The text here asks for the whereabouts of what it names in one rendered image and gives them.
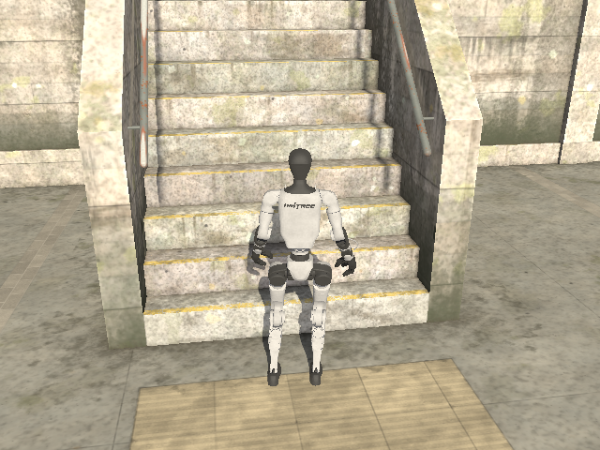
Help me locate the stairs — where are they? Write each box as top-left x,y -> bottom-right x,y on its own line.
143,0 -> 429,346

